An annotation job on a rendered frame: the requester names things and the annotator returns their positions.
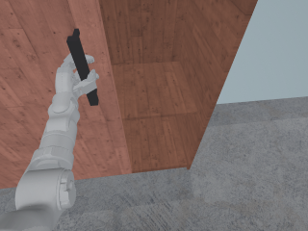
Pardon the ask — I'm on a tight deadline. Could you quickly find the robot left upper arm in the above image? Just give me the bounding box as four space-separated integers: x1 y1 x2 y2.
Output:
0 167 76 231

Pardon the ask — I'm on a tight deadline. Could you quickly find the left robot hand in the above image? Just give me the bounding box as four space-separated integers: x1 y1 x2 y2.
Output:
55 53 99 100

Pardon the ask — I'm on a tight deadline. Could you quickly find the wardrobe door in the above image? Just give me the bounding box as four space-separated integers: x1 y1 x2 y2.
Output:
0 0 132 189

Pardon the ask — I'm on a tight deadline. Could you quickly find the handle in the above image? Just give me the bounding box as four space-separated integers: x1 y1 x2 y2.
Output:
66 28 99 106

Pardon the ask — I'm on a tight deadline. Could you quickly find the left robot forearm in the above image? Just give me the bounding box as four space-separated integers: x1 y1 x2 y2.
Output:
14 91 80 209

